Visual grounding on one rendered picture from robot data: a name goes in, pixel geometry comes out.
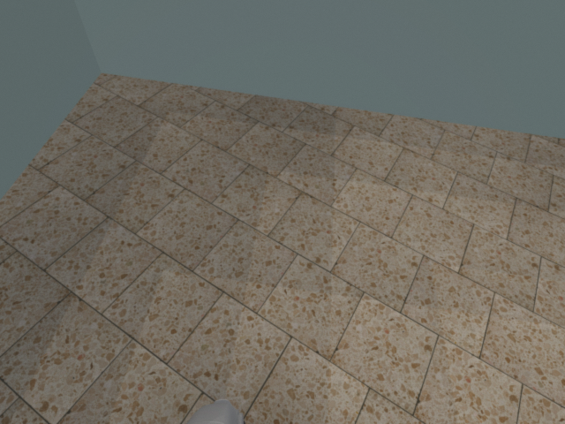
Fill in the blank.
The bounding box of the robot left thigh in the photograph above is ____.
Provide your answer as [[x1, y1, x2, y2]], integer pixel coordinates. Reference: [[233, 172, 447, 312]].
[[186, 403, 244, 424]]

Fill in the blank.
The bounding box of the left robot shin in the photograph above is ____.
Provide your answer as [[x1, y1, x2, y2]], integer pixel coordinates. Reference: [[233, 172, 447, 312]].
[[215, 399, 233, 406]]

